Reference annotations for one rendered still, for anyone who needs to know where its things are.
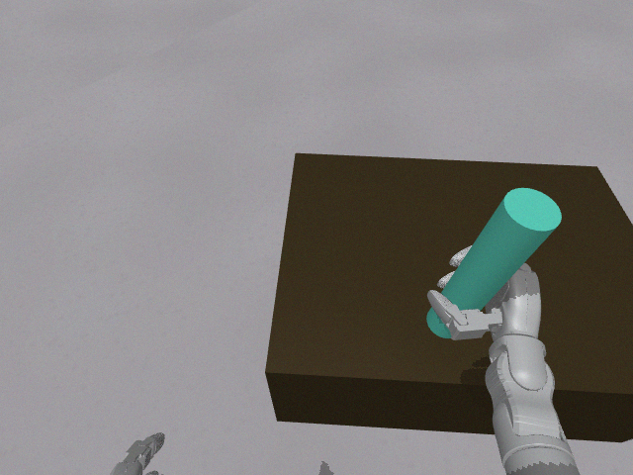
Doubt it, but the right robot arm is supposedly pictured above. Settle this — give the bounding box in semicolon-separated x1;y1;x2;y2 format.
485;333;580;475

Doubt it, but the can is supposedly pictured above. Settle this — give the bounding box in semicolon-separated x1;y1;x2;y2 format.
426;188;562;338

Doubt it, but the right robot hand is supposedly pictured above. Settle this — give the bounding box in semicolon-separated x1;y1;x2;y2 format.
427;245;541;342

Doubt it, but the left robot hand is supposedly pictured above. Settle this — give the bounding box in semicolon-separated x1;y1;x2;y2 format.
110;432;165;475

